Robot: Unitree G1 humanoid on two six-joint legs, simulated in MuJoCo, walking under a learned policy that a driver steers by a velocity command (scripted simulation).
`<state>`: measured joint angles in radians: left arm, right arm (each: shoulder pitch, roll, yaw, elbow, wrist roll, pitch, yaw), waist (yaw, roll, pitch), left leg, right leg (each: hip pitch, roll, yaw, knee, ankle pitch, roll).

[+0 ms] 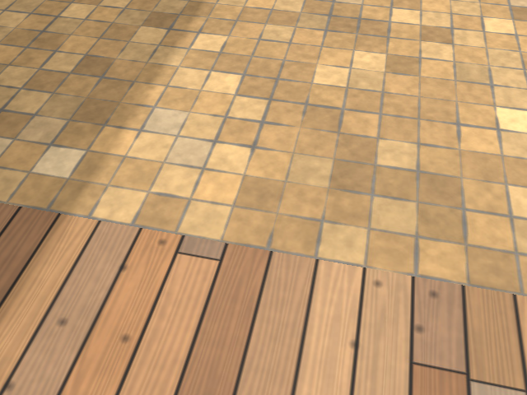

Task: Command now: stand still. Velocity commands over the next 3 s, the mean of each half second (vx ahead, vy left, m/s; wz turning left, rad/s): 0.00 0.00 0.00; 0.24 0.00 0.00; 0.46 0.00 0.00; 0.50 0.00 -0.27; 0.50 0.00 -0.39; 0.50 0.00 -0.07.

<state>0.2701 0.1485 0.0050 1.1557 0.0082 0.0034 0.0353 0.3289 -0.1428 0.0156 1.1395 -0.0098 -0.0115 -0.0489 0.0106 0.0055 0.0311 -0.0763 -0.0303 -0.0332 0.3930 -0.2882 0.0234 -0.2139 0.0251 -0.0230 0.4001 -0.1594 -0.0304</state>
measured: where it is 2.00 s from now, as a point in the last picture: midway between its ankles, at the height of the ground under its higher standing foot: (291, 346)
